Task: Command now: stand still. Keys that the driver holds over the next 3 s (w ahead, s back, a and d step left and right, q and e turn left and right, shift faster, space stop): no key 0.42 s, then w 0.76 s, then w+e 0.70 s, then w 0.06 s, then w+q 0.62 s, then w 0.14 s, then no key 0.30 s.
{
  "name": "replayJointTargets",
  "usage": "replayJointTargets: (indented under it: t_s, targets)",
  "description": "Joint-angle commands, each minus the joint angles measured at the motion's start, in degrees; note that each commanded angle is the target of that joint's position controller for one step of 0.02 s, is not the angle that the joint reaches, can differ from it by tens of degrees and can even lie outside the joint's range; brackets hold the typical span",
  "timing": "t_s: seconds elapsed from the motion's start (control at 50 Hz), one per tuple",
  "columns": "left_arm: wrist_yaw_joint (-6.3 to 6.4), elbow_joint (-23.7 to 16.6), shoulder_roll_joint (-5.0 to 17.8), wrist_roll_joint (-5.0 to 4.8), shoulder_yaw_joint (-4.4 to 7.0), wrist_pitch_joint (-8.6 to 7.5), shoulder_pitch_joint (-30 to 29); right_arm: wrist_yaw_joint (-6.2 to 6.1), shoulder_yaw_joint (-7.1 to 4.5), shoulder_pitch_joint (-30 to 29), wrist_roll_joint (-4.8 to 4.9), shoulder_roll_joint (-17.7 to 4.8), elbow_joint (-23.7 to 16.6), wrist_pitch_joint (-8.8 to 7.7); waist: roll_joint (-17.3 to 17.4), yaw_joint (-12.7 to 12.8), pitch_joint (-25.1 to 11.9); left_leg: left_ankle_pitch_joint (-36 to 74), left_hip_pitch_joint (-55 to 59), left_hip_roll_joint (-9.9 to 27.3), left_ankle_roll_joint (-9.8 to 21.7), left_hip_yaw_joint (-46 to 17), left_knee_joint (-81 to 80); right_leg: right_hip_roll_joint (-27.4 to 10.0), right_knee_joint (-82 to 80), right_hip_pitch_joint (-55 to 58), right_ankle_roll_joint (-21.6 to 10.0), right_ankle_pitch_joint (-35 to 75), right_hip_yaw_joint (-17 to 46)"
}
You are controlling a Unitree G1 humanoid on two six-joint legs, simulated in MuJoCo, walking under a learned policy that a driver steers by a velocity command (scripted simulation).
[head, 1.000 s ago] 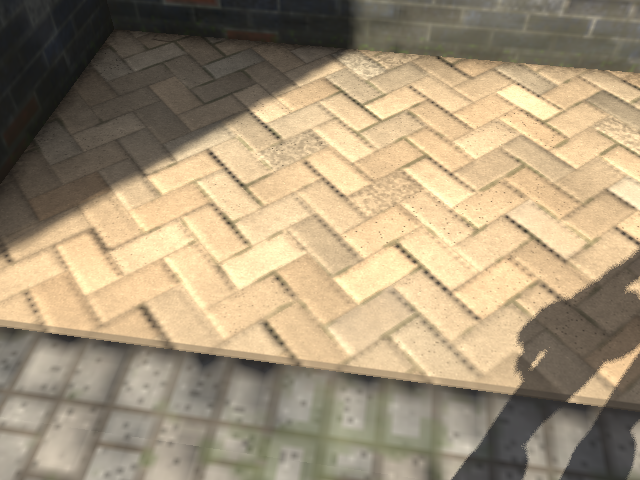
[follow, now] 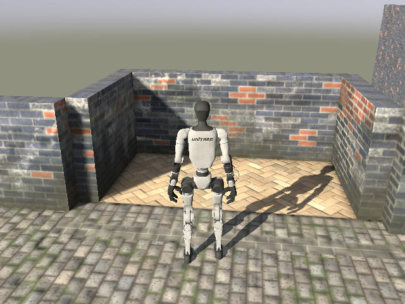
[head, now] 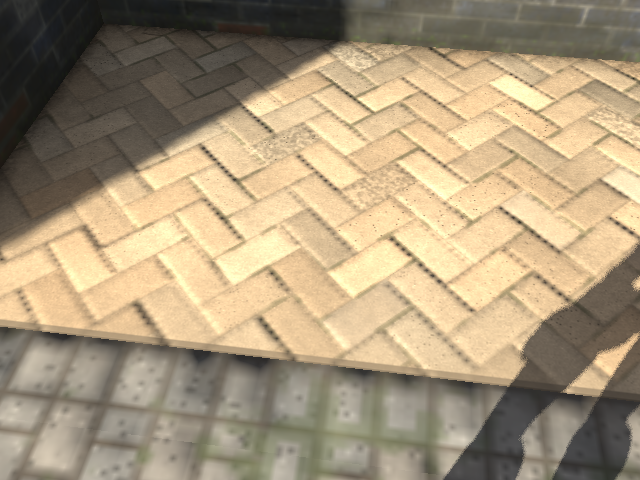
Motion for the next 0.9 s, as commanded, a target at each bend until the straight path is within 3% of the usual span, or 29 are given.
replayJointTargets:
  t_s: [0.02, 0.42, 0.44, 0.46, 0.5, 0.52, 0.56, 0.58, 0.6, 0.64, 0.66, 0.68, 0.7, 0.72, 0.74, 0.76, 0.78, 0.8, 0.82, 0.86, 0.9]
  targets:
    - [0.15, -0.86, 5.07, -0.01, 0.73, -0.25, 3.30, -0.14, -0.75, 5.03, 0.02, -4.80, -0.46, -0.21, 0.36, -0.02, 1.85, 6.88, -5.87, 0.97, 0.83, -0.66, -6.13, -0.09, -3.60, 3.22, -1.56, 7.05, -0.34]
    - [0.19, -1.22, 4.47, -0.08, 0.72, -0.37, 4.71, -0.20, -0.74, 6.43, 0.10, -4.17, -0.52, -0.29, 0.40, -0.05, 2.24, 6.67, -6.12, 0.96, 0.79, -0.52, -5.88, 0.00, -3.30, 2.99, -1.60, 7.01, -0.39]
    - [0.21, -0.64, 3.75, -0.03, 0.55, -0.32, 5.76, -0.26, -0.63, 7.58, 0.08, -3.60, 0.10, -0.22, 0.66, -0.07, 0.81, 0.97, -5.56, 0.50, 0.99, -0.09, -6.37, 0.76, -3.20, 3.66, -1.65, 1.64, -1.23]
    - [0.29, -0.52, 3.91, -0.30, 0.69, -0.24, 5.93, -0.43, -0.94, 7.90, 0.42, -4.32, 0.21, -0.05, 1.32, -0.17, 1.61, -8.09, -6.45, 0.09, 1.86, -0.21, -6.57, 2.22, -1.70, 2.51, -1.98, -7.03, -2.62]
    - [0.33, -1.34, 4.64, -0.61, 1.08, -0.71, 4.98, -0.77, -1.78, 7.47, 1.04, -6.79, -0.93, -0.07, 3.46, -0.74, 5.98, -25.67, -9.71, 2.65, 5.03, -4.55, -8.65, 3.48, 1.85, -4.12, -3.27, -21.78, -3.74]
    - [0.07, -2.30, 3.91, -0.65, 0.95, -1.51, 3.46, -0.72, -2.13, 8.74, 1.38, -7.75, -1.13, -0.52, 5.13, -1.60, 7.83, -29.70, -9.56, 5.80, 7.00, -9.10, -10.88, 3.20, 4.52, -7.67, -3.65, -21.58, -3.79]
    - [-1.00, -3.99, 1.67, -0.92, 0.49, -3.67, 1.22, -0.39, -3.51, 10.52, 1.87, -11.28, -1.23, -1.71, 11.46, -2.58, 9.18, -32.29, -6.28, 15.55, 12.27, -22.43, -17.18, 2.40, 15.41, -13.24, -3.82, -11.95, -5.44]
    - [-1.55, -4.71, 2.11, -1.13, 0.57, -4.60, 0.17, -0.27, -3.70, 9.58, 1.75, -11.34, -1.82, -2.11, 10.98, -2.37, 10.31, -30.41, -7.45, 18.34, 13.99, -26.03, -18.78, 0.45, 18.48, -14.35, -4.81, -11.51, -3.84]
    - [-2.00, -5.19, 2.11, -1.53, 0.62, -5.35, 0.45, -0.04, -3.60, 7.69, 1.53, -10.89, -2.67, -2.49, 10.51, -1.21, 10.95, -27.36, -7.88, 18.69, 13.96, -25.77, -18.53, -0.51, 17.54, -14.23, -5.84, -13.57, -3.22]
    - [-2.47, -3.24, 2.13, -2.06, 1.01, -6.36, 6.96, 0.50, -3.31, 2.23, 2.34, -9.88, -4.49, -2.50, 8.56, 3.28, 9.76, -19.82, -12.29, 13.55, 9.83, -16.60, -13.54, 0.59, 2.22, -0.86, -7.12, -10.32, -5.28]
    - [-2.49, -0.80, 3.17, -1.58, 1.79, -6.37, 11.93, 0.63, -3.30, 1.26, 2.38, -9.70, -5.16, -2.46, 5.97, 4.64, 7.71, -13.66, -15.63, 9.28, 7.86, -11.28, -8.16, 2.72, -0.89, 8.39, -6.06, -5.08, -6.01]
    - [-2.42, 1.09, 6.40, -1.15, 3.10, -6.33, 19.80, 0.81, -2.84, -0.90, 1.97, -8.41, -6.33, -2.98, -1.76, 7.58, 4.39, -3.71, -21.07, 4.39, 5.14, -4.46, 6.81, -3.18, -5.69, 17.46, -7.43, -6.04, 4.30]
    - [-2.79, 1.55, 14.38, -1.47, 5.01, -6.61, 27.97, 0.67, -1.88, -0.82, 1.75, -4.48, -8.42, -4.15, -17.84, 9.26, -0.04, -6.07, -31.51, -2.38, 1.92, 3.43, 26.99, -16.48, -16.02, 25.92, -14.62, -11.78, 28.71]
    - [-3.13, 1.08, 11.94, -0.14, 3.81, -7.46, 26.55, 0.83, -1.77, -1.16, 2.45, -4.32, -9.08, -5.23, -14.94, 7.18, 0.07, -12.24, -36.69, -1.44, 2.85, -3.39, 40.27, -22.49, -20.34, 23.40, -18.74, -16.64, 42.64]
    - [-3.06, -0.85, 8.52, -0.21, 2.76, -8.02, 20.05, 1.38, -1.99, -1.83, 3.13, -5.46, -9.46, -5.86, -7.93, 4.17, 4.79, -8.15, -40.76, 2.19, 4.46, -5.39, 46.26, -22.10, -19.50, 20.50, -17.65, -15.53, 37.07]
    - [-3.32, -2.45, 6.74, -0.30, 2.08, -8.11, 15.62, 1.85, -2.10, -2.13, 2.87, -5.91, -9.21, -6.29, -4.71, 2.81, 5.31, -2.42, -40.92, 4.49, 5.49, -4.96, 46.50, -18.84, -19.55, 18.71, -15.57, -12.63, 28.64]
    - [-3.63, -3.32, 6.33, -0.30, 1.67, -7.84, 13.20, 1.99, -2.71, -2.86, 2.22, -6.99, -9.18, -6.65, -2.74, 1.79, 5.60, 2.07, -40.44, 6.08, 5.84, -4.11, 43.27, -16.27, -20.17, 17.74, -13.70, -6.89, 22.22]
    - [-3.72, -3.47, 4.89, -0.16, 1.10, -7.43, 13.04, 2.19, -3.53, -4.02, 1.68, -8.62, -9.35, -6.64, -2.99, 1.50, 5.40, 4.90, -38.52, 7.16, 5.62, -3.01, 39.86, -13.76, -20.49, 17.20, -11.86, 0.59, 16.27]
    - [-3.56, -3.14, 3.75, 0.03, 0.68, -6.88, 14.54, 2.59, -3.79, -4.29, 1.60, -8.42, -9.28, -6.35, -3.94, 1.58, 4.50, 6.44, -36.73, 7.36, 5.09, -1.69, 37.73, -11.83, -20.52, 17.16, -10.87, 6.20, 11.98]
    - [-2.83, -2.74, 4.78, 0.26, 0.62, -6.18, 17.37, 3.19, -3.40, -6.31, 1.52, -5.90, -9.87, -5.52, -4.03, 1.80, 4.06, 8.47, -36.59, 7.18, 3.52, 0.53, 33.86, -10.72, -20.59, 16.94, -11.09, 13.73, 7.71]
    - [-2.07, -3.58, 6.86, 0.53, 0.82, -5.82, 17.12, 3.27, -2.64, -12.85, 1.33, -4.36, -12.59, -5.15, -3.11, 2.46, 5.62, 11.65, -36.63, 6.83, 2.08, 1.51, 25.44, -10.63, -21.92, 14.34, -11.72, 15.44, 5.74]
